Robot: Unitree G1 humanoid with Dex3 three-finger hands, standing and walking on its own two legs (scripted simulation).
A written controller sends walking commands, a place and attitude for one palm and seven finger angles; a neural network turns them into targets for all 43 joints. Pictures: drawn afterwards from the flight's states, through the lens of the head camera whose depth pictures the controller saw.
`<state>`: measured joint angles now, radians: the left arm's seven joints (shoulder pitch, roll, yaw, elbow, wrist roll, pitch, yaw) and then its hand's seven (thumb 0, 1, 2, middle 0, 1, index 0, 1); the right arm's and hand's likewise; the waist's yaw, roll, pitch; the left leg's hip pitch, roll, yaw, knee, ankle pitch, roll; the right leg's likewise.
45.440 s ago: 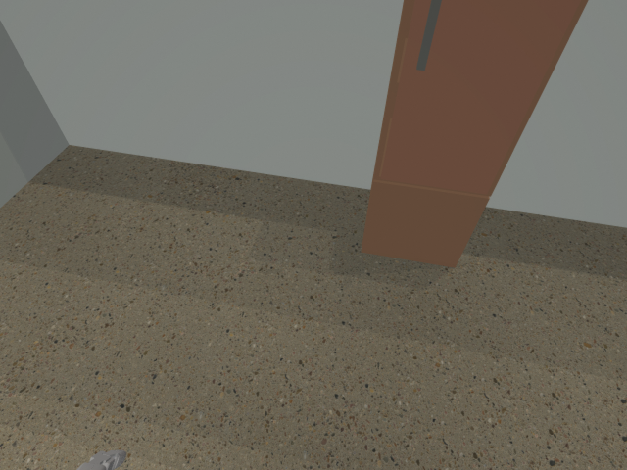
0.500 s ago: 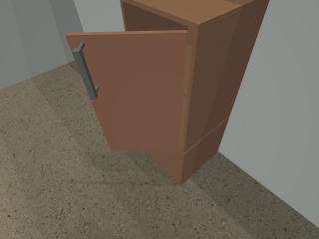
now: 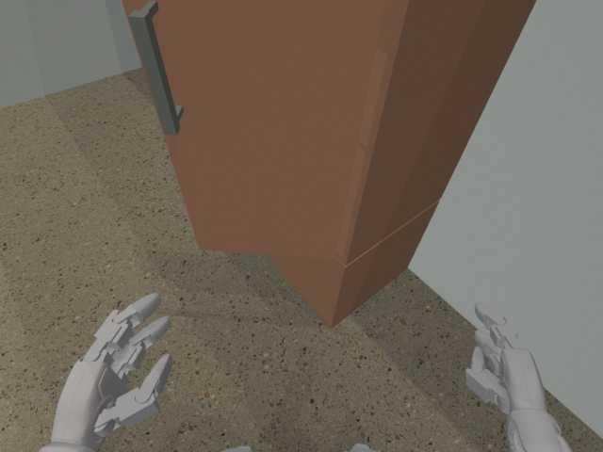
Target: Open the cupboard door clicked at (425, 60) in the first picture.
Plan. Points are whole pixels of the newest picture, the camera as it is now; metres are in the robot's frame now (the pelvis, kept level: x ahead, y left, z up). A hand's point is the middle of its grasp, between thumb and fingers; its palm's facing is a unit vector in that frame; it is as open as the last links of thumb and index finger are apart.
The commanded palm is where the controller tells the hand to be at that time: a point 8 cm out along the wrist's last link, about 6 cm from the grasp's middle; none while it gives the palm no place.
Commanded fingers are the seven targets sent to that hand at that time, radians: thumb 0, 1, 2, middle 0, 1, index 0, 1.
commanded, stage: raise the hand with hooked fingers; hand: left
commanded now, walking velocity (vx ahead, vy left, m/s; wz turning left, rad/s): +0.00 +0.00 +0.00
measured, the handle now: (162, 72) +0.57 +0.26 +0.20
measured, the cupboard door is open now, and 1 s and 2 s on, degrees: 47 47 47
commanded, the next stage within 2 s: move the hooked fingers beside the handle in 1.70 s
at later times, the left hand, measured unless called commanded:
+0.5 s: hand (100, 316) +0.23 +0.24 +0.11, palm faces +0.05 -1.00 -0.08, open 11.5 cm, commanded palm +0.20 +0.29 +0.12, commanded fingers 0.00 -0.17 0.44 -0.28 -0.99 -0.28 -0.99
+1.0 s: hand (40, 233) +0.28 +0.29 +0.18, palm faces +0.08 -0.99 -0.06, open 13.8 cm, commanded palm +0.25 +0.33 +0.20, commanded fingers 0.00 -0.50 0.30 -0.30 -1.20 -0.30 -1.20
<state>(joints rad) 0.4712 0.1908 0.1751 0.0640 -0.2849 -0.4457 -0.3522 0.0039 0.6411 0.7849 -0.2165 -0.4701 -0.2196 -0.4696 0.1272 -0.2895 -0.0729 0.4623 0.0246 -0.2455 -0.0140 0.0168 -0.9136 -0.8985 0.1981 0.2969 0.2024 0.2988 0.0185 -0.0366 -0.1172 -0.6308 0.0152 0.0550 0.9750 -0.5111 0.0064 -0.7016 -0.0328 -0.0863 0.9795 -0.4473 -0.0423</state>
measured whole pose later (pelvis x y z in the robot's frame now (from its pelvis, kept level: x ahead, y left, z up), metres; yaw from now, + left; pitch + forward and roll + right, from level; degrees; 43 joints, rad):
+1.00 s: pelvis +0.01 +0.02 +0.05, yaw +1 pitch +0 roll -1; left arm -0.03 0.40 0.40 0.15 -0.33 0.00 -0.42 -0.01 -0.46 0.32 -0.29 -1.17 -0.30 -1.17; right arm 0.22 -0.25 0.09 0.59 0.06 -0.26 -0.10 0.02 -0.91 -0.90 0.20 0.30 0.21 0.30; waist 0.05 0.04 -0.03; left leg -0.25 0.00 0.03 0.60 -0.36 0.03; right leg -0.28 -0.02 -0.11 0.56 -0.28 -0.02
